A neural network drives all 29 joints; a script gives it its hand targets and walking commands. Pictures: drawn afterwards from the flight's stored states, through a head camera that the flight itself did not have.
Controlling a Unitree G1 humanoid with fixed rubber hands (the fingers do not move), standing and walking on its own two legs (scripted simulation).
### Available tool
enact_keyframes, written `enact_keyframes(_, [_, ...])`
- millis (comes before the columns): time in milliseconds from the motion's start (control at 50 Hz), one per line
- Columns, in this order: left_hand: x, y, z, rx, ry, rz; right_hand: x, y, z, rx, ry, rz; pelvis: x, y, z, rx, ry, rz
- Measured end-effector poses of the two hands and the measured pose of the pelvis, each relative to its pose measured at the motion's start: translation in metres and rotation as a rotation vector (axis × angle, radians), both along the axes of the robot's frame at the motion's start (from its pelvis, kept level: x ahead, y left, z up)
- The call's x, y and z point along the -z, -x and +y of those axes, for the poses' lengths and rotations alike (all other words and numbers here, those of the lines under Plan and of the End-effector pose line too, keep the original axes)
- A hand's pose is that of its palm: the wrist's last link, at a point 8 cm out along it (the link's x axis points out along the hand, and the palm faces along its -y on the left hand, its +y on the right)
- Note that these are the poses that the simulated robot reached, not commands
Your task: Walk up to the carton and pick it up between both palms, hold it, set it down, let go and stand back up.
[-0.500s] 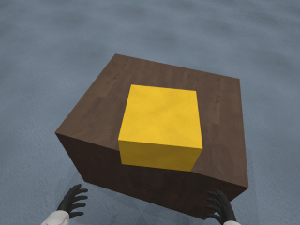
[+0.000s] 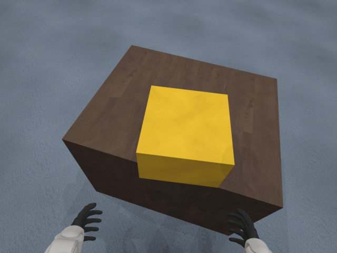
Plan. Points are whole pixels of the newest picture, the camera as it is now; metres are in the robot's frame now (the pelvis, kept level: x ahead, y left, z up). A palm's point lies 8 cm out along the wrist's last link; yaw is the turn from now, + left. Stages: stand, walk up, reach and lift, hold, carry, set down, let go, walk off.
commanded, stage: set down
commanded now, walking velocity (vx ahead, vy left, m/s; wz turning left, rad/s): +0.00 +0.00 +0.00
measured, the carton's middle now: (183, 135) +0.47 -0.05 -0.11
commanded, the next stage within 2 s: let go in 0.08 s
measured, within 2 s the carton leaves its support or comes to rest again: neither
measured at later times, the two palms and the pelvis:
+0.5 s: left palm (72, 224) +0.17 +0.22 -0.06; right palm (272, 237) +0.16 -0.25 -0.06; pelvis +0.00 +0.00 +0.01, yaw -1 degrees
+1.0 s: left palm (69, 236) +0.15 +0.23 -0.07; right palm (267, 251) +0.14 -0.24 -0.09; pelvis -0.01 +0.00 +0.00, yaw -2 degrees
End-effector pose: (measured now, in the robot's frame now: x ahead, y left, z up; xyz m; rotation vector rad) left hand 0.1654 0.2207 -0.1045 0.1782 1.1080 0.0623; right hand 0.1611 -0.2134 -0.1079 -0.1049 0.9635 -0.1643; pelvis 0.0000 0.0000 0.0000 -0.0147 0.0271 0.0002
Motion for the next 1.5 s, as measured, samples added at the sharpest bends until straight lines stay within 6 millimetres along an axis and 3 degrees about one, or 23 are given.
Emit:
enact_keyframes(220, [-0.002, -0.003, -0.002, 0.003, -0.016, 0.036, 0.003, -0.001, 0.002, -0.005, -0.007, 0.038, -0.001, 0.004, 0.002, 0.007, 0.001, -0.007])
enact_keyframes(420, [-0.039, -0.011, 0.000, 0.022, -0.029, -0.160, -0.035, -0.003, -0.027, -0.023, 0.047, -0.106, -0.007, -0.003, -0.003, 0.025, -0.005, -0.056])
enact_keyframes(540, [-0.044, -0.005, 0.001, 0.035, -0.029, -0.254, -0.046, -0.001, -0.034, -0.062, 0.060, -0.218, -0.005, -0.002, -0.005, 0.023, -0.010, -0.075])
enact_keyframes(780, [-0.034, 0.019, 0.002, 0.014, -0.029, -0.265, -0.026, 0.019, -0.010, -0.089, 0.010, -0.241, 0.000, 0.010, -0.005, 0.020, -0.018, -0.080])
enact_keyframes(980, [-0.034, 0.013, 0.003, 0.033, -0.040, -0.292, -0.026, 0.021, -0.024, -0.070, 0.047, -0.225, 0.001, 0.009, -0.004, 0.026, -0.016, -0.062])
enact_keyframes(1120, [-0.019, 0.024, 0.017, 0.099, -0.073, -0.267, 0.002, 0.057, -0.041, 0.043, 0.061, 0.015, 0.005, -0.006, 0.004, 0.062, 0.005, -0.007])
enact_keyframes(1240, [-0.008, 0.010, 0.014, 0.106, -0.048, -0.245, 0.012, 0.084, -0.044, 0.091, 0.076, 0.123, 0.007, -0.022, 0.009, 0.086, 0.001, 0.012])
enact_keyframes(1400, [-0.001, -0.020, 0.009, 0.114, -0.033, -0.262, 0.018, 0.085, -0.036, 0.142, 0.076, 0.136, 0.012, -0.041, 0.015, 0.111, -0.010, 0.009])
enact_keyframes(1500, [0.002, -0.026, 0.011, 0.114, -0.044, -0.245, 0.026, 0.086, -0.030, 0.161, 0.066, 0.151, 0.015, -0.047, 0.018, 0.123, -0.014, 0.002])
